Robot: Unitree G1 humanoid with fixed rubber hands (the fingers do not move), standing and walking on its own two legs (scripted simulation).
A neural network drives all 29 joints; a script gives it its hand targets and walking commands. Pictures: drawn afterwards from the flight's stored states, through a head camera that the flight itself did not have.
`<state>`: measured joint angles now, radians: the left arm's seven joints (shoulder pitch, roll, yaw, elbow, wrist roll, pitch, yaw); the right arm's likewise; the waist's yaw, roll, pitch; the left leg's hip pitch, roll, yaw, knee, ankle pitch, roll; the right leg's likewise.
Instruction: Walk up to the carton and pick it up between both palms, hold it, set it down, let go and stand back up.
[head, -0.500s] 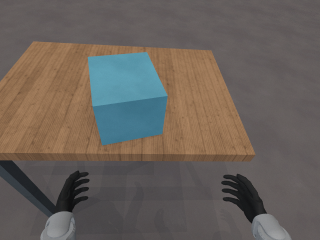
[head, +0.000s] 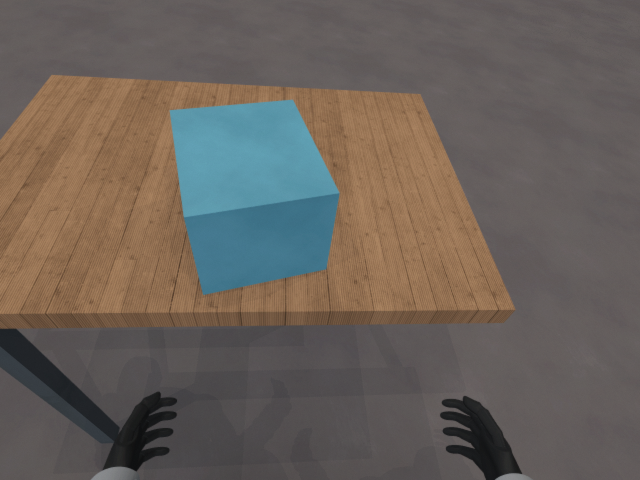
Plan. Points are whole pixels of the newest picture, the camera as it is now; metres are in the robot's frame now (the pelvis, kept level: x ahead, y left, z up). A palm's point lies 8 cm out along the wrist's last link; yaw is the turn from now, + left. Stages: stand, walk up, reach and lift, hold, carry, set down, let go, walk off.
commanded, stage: set down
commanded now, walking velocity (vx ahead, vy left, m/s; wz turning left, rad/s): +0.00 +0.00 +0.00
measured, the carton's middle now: (250, 192) +0.49 +0.13 +0.07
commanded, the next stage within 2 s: let go in 0.26 s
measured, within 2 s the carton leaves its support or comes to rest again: neither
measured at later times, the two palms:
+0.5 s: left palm (132, 459) +0.16 +0.23 -0.09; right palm out of the picture +0.16 -0.22 -0.08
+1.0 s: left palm out of the picture +0.11 +0.25 -0.11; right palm out of the picture +0.11 -0.26 -0.10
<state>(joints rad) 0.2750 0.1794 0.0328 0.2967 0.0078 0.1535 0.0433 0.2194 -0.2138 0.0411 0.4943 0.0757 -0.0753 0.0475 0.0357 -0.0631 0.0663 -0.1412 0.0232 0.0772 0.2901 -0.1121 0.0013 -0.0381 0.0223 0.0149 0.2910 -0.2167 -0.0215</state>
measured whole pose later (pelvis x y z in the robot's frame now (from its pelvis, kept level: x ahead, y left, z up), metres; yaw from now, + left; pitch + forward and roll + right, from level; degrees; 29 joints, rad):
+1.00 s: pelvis +0.01 -0.01 -0.01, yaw +1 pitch -2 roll -1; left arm 0.29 0.24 0.05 0.67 0.01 -0.03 -0.01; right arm 0.26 -0.23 -0.04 0.77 -0.01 -0.06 -0.01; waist 0.00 -0.02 -0.02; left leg -0.22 0.04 0.04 0.47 -0.21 -0.01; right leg -0.08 0.04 -0.02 0.41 -0.29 -0.03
